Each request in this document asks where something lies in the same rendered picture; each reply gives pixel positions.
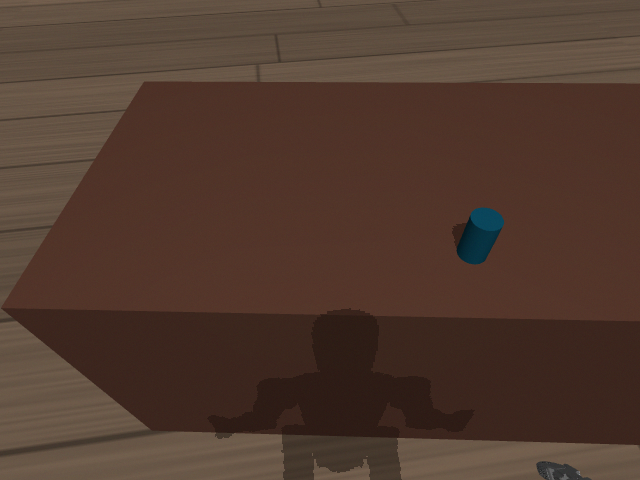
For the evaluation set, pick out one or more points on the right robot hand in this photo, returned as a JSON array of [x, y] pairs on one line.
[[554, 471]]

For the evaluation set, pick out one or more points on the can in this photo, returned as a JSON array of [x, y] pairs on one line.
[[479, 236]]

